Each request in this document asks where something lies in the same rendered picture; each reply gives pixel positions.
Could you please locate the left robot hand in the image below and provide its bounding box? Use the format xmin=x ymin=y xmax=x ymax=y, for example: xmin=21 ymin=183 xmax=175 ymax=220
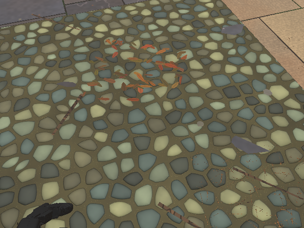
xmin=16 ymin=202 xmax=73 ymax=228

